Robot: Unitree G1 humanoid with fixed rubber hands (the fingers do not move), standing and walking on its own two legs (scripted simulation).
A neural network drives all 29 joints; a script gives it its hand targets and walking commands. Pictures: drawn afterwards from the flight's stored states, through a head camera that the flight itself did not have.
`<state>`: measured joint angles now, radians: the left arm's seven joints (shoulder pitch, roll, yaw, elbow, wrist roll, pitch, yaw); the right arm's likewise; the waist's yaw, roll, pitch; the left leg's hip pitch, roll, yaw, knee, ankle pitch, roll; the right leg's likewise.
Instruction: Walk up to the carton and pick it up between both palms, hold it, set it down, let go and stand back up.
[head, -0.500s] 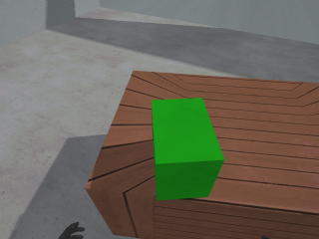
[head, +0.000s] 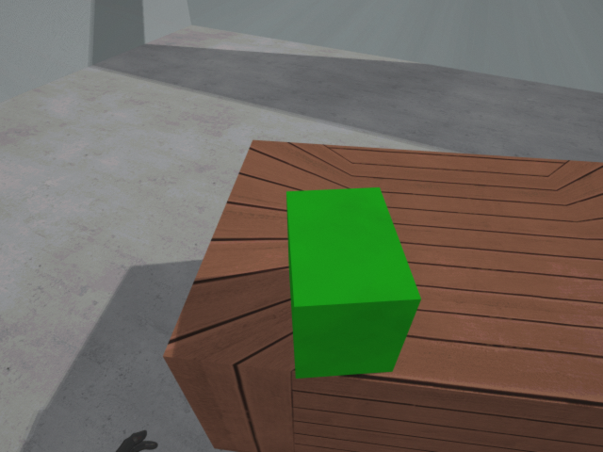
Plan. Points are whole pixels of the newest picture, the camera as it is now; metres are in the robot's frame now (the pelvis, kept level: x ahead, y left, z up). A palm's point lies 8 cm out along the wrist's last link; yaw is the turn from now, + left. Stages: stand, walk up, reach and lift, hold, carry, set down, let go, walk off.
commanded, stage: stand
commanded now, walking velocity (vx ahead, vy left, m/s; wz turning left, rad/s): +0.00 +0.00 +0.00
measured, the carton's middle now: (338, 280) +0.45 -0.02 -0.07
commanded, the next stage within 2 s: none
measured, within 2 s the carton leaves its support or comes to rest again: neither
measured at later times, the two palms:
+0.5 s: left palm out of the picture +0.10 +0.29 -0.10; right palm out of the picture +0.11 -0.27 -0.11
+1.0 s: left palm out of the picture +0.10 +0.29 -0.10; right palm out of the picture +0.10 -0.27 -0.11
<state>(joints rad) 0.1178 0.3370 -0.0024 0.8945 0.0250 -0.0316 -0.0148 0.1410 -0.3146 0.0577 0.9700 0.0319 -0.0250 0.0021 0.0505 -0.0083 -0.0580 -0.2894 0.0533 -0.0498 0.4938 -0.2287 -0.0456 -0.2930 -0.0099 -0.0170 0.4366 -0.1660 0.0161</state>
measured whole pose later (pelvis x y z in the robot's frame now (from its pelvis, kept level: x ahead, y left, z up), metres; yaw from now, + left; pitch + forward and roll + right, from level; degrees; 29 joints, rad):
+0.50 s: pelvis -0.01 +0.00 +0.00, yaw +0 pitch +1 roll -1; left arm 0.12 0.34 0.00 0.92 0.02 -0.03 -0.01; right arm 0.14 -0.31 0.06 1.00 0.03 -0.03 0.00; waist 0.05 0.00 -0.06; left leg -0.29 0.05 -0.05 0.49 -0.22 -0.05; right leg -0.29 -0.01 -0.02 0.44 -0.16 0.02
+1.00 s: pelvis -0.01 +0.00 +0.00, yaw +0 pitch +0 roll -1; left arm 0.13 0.34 0.00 0.94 0.02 -0.03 -0.01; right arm 0.14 -0.32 0.06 1.02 0.03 -0.03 0.00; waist 0.05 0.01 -0.06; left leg -0.29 0.05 -0.05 0.49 -0.21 -0.05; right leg -0.29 -0.01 -0.02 0.44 -0.15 0.02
